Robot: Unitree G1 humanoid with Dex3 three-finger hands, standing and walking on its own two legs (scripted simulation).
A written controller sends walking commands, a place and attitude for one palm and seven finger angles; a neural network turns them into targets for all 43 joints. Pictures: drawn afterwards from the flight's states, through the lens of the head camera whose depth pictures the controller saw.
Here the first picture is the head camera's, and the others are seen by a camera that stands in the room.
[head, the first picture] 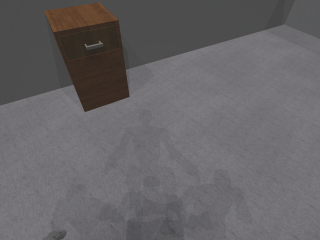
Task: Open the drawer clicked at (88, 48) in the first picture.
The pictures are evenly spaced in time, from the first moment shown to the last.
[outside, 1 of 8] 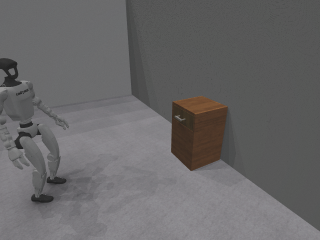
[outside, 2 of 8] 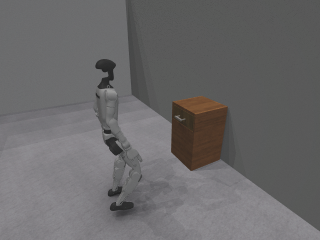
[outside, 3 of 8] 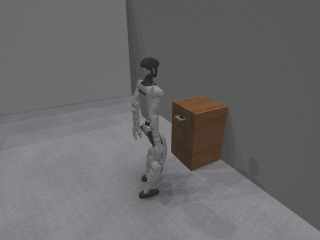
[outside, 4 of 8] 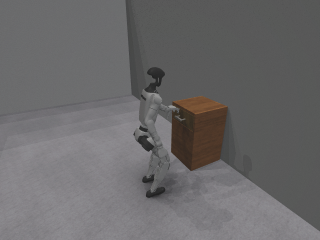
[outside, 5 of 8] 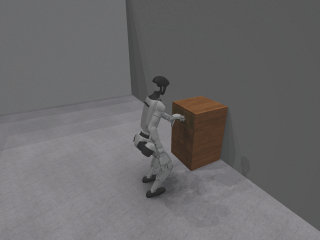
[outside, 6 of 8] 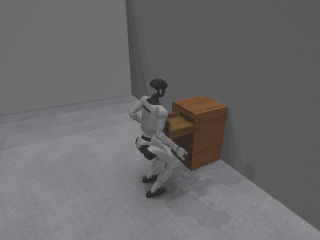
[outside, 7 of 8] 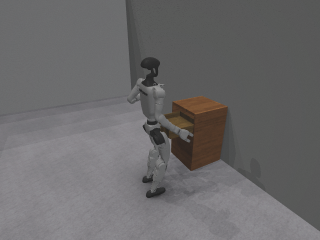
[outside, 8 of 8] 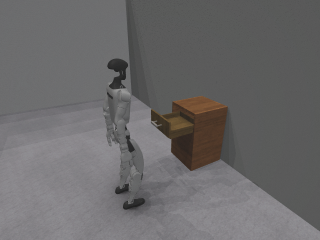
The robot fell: no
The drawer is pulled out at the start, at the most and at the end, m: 0.00 0.30 0.30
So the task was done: yes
